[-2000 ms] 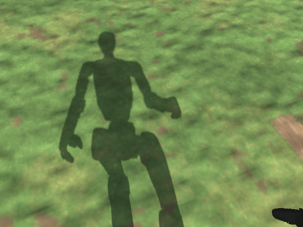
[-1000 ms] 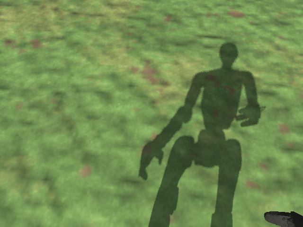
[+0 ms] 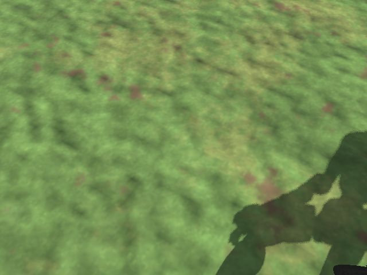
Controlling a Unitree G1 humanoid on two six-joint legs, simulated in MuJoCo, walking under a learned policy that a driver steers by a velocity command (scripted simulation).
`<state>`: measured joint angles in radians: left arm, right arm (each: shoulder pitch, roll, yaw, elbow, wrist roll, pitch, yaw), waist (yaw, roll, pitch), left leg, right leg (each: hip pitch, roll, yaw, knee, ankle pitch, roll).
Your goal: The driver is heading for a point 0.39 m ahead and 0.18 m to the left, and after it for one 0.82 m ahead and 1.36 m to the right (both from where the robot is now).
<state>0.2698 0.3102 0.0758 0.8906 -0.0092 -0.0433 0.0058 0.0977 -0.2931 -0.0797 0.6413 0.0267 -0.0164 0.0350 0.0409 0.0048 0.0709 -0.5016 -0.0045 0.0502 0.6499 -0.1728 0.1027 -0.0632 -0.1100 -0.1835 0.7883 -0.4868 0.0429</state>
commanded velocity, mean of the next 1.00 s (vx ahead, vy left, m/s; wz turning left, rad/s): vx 0.50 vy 0.00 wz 0.16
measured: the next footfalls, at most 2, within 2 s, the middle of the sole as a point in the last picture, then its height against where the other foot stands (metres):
right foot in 0.46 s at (217, 268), level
left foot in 0.90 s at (139, 224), level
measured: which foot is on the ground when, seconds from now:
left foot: down 0.00-0.46, up 0.48-0.88, down 0.90-1.00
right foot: up 0.00-0.44, down 0.46-0.90, up 0.92-1.00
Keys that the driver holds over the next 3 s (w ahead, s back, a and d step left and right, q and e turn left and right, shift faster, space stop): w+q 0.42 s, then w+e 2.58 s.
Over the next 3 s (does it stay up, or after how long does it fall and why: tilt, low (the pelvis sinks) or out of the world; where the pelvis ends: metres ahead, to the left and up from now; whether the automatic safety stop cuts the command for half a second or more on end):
stays up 1.48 -0.41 0.02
